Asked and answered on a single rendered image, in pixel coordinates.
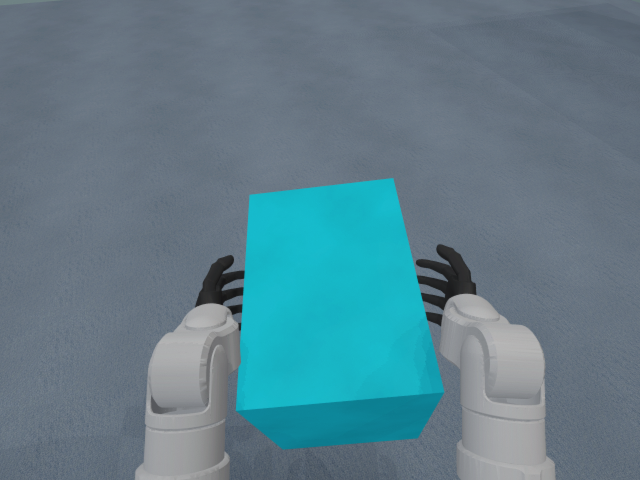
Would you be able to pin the robot left hand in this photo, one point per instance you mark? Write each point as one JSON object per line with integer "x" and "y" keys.
{"x": 215, "y": 281}

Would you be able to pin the robot right hand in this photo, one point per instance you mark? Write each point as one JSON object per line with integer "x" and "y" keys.
{"x": 458, "y": 276}

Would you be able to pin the robot left forearm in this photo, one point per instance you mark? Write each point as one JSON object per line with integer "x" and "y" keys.
{"x": 186, "y": 401}

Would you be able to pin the carton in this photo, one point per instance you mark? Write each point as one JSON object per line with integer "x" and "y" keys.
{"x": 335, "y": 344}

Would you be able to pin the robot right forearm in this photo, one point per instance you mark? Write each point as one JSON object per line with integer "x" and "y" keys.
{"x": 502, "y": 393}

